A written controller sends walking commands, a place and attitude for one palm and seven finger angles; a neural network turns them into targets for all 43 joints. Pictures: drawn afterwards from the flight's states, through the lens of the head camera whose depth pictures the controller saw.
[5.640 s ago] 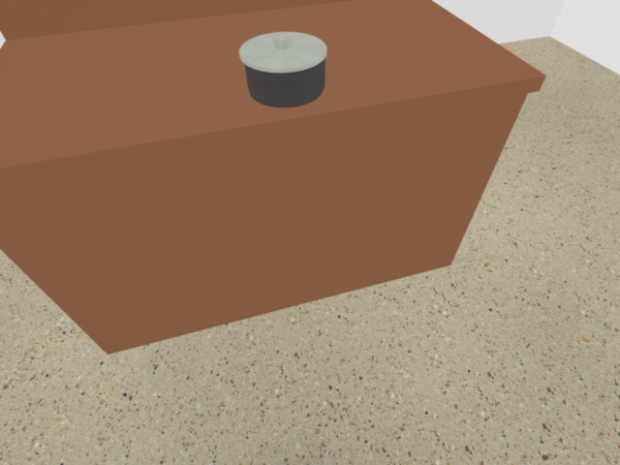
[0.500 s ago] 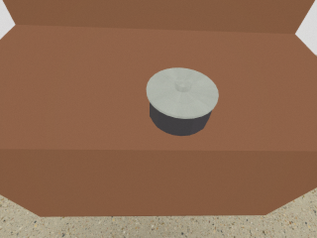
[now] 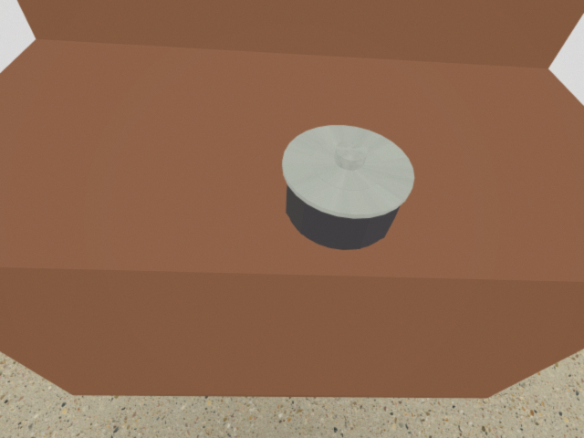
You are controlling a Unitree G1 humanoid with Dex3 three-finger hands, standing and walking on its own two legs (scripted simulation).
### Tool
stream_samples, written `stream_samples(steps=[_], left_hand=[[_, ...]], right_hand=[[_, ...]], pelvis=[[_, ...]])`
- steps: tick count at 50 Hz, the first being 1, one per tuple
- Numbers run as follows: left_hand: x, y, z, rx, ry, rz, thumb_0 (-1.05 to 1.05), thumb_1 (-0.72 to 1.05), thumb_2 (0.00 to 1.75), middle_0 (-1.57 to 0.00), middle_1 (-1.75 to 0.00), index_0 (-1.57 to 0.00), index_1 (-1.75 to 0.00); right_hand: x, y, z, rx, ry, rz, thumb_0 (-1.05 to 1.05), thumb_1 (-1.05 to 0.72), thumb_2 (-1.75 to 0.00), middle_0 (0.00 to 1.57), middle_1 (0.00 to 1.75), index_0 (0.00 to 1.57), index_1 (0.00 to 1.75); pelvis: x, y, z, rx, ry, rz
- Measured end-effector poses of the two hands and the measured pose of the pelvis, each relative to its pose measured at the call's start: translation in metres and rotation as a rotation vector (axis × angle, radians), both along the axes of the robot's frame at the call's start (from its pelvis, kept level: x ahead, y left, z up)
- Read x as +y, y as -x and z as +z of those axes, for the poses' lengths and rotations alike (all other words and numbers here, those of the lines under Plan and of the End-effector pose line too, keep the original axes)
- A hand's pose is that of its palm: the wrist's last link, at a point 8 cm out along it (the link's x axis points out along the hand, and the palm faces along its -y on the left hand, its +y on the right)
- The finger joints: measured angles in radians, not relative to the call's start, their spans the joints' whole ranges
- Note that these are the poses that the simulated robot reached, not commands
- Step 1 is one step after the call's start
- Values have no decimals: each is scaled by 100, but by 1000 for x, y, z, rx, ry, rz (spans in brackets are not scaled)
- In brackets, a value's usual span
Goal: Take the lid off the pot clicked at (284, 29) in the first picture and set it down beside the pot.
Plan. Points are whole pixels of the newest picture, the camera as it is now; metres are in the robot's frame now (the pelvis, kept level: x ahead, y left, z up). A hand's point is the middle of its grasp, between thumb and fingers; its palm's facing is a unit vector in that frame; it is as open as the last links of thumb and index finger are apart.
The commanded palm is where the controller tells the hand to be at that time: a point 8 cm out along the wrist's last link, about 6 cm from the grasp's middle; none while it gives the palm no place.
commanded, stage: look again from close up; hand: left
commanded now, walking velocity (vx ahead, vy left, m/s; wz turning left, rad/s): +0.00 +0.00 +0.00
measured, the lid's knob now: (350, 155) +0.46 -0.04 +0.15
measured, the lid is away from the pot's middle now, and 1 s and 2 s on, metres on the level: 0.00 0.00 0.00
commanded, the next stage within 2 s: shuffle to correct the standing spot in 0.30 s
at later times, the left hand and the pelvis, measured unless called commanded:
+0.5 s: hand out of the picture -0.01 +0.17 -0.18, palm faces +0.05 -0.99 -0.14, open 7.3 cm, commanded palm none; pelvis -0.01 +0.01 +0.00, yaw +0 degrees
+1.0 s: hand out of the picture -0.01 +0.12 -0.19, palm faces +0.12 -0.98 -0.17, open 7.3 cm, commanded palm none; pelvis +0.00 -0.05 -0.01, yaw +4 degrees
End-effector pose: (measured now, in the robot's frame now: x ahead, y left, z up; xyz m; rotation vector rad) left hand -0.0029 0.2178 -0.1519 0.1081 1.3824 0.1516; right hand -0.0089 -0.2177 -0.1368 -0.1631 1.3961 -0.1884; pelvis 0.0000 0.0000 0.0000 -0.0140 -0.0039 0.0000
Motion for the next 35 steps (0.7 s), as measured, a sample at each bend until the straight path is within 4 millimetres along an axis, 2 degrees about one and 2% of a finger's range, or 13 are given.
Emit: stream_samples(steps=[24,35], left_hand=[[4,17,-4,15,23,6,1,92,90,-20,-30,-20,-30],[-6,25,-6,38,26,39,1,92,90,-20,-30,-20,-30]], right_hand=[[16,15,2,3,-2,-8,1,-92,-90,20,30,20,29],[16,18,0,40,-20,-1,1,-92,-90,20,30,20,29]], pelvis=[[11,9,0,-12,2,3],[1,6,-1,0,-2,41]])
